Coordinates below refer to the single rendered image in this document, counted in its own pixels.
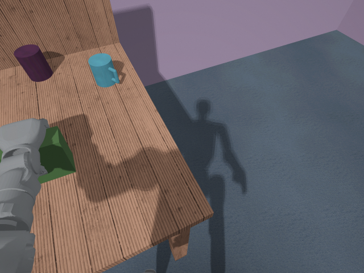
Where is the robot left hand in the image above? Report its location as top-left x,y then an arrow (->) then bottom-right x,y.
0,118 -> 50,176

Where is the sponge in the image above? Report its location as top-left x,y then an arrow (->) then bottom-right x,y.
0,126 -> 76,184

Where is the robot left forearm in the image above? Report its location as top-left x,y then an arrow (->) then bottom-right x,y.
0,144 -> 41,233

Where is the table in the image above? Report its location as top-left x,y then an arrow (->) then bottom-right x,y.
0,0 -> 214,273

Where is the left robot upper arm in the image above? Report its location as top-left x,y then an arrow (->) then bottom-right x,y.
0,230 -> 35,273

